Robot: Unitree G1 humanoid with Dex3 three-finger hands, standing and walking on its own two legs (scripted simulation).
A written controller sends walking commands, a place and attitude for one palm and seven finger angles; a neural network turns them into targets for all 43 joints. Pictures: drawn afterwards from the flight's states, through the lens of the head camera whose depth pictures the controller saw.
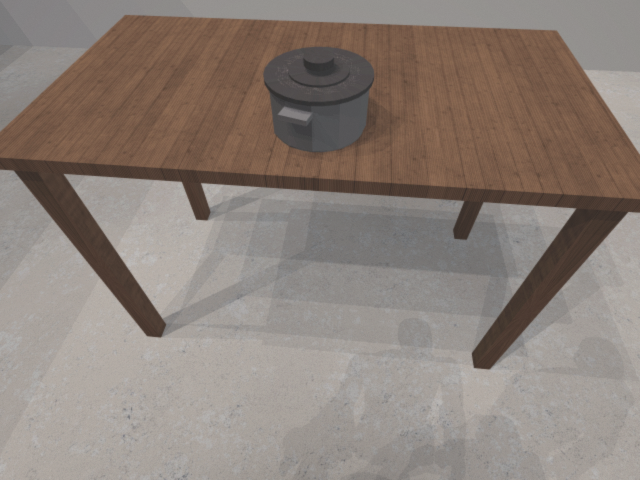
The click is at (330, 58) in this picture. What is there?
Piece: lid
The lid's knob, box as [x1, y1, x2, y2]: [303, 49, 333, 70]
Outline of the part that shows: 303,55 304,66 311,70 325,70 331,67 333,64 333,55 331,52 327,50 314,49 307,51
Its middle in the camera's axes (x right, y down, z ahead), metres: -0.01 -0.31 +0.66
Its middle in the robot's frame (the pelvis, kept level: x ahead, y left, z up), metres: +0.73 +0.05 +0.16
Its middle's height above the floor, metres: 0.93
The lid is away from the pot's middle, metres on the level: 0.00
